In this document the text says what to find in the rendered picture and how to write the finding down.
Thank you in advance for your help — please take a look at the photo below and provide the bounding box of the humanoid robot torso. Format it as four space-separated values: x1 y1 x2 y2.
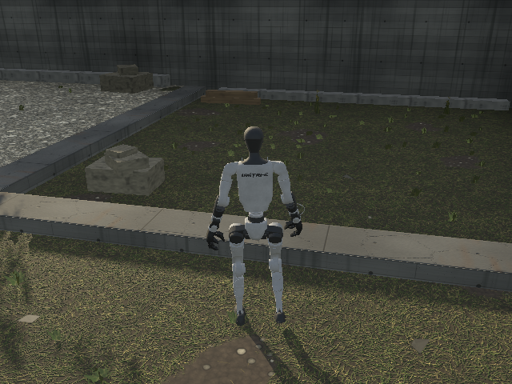
236 157 273 240

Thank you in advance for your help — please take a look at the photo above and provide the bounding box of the right robot hand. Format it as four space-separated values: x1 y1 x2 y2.
284 220 302 237

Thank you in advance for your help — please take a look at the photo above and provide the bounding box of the robot right forearm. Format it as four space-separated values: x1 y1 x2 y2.
286 191 301 223

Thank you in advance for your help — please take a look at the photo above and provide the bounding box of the left robot hand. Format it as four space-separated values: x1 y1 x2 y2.
206 229 225 250

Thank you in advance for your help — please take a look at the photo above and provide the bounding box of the right robot upper arm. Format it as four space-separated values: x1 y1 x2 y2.
271 161 294 204

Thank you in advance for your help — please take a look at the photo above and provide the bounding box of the robot left forearm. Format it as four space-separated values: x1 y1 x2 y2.
208 195 225 232

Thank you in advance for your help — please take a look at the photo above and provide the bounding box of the left robot upper arm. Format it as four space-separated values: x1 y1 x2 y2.
217 162 238 207

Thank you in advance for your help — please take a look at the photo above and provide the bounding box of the robot right foot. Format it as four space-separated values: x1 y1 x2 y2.
274 310 286 323

